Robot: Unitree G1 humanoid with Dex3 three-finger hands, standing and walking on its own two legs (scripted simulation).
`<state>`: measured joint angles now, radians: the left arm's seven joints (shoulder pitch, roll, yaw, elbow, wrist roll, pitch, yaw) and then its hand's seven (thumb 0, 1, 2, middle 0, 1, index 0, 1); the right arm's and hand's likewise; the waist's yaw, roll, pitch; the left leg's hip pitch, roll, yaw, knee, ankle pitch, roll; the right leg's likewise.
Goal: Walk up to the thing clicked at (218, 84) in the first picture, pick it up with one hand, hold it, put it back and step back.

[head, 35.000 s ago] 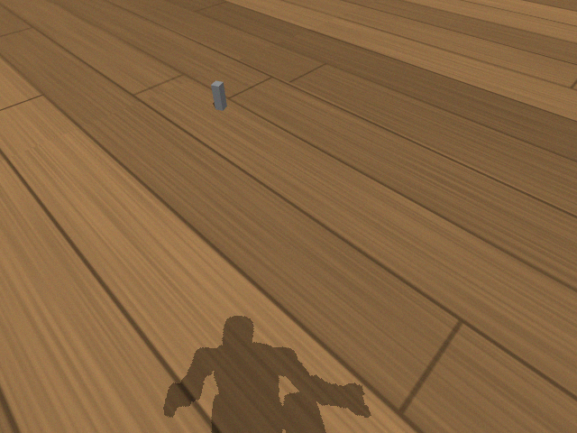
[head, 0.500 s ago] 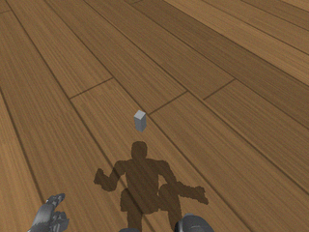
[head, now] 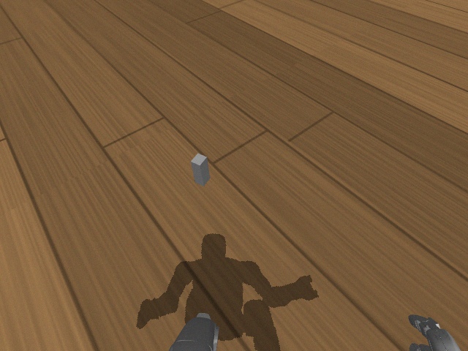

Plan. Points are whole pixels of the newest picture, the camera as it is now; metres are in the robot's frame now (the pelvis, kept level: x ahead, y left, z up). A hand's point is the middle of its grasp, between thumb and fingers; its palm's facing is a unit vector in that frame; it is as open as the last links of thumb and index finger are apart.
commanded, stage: step back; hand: left
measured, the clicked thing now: (200, 170) +1.01 +0.26 -0.66
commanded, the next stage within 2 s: stand in 1.08 s
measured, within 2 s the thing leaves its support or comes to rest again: neither
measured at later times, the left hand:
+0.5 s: hand out of the picture +0.01 +0.28 -0.12, palm faces +0.13 -0.92 -0.37, open 7.3 cm
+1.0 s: hand out of the picture +0.07 +0.29 -0.14, palm faces +0.15 -0.90 -0.40, open 7.3 cm
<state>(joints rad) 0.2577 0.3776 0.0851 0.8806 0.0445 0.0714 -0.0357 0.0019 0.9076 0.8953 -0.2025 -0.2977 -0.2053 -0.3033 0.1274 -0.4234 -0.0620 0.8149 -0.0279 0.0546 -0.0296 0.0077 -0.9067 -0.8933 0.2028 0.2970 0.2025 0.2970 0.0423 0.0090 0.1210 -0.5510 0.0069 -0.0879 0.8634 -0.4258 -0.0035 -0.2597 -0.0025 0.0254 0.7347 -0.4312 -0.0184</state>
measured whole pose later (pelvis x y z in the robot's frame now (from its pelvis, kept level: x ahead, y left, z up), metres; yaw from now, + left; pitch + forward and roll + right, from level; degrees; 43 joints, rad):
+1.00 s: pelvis +0.01 +0.00 +0.00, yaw +8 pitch -2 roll +0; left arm 0.12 0.38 0.05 0.99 0.00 -0.01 0.01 0.00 0.90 0.90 -0.20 -0.30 -0.21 -0.30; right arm 0.16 -0.37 -0.04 1.02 -0.03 0.01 0.01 0.01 -0.91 -0.89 0.20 0.30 0.20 0.30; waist 0.01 0.00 0.09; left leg -0.30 0.02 0.02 0.70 -0.37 0.00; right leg -0.36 -0.05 -0.01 0.74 -0.38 -0.01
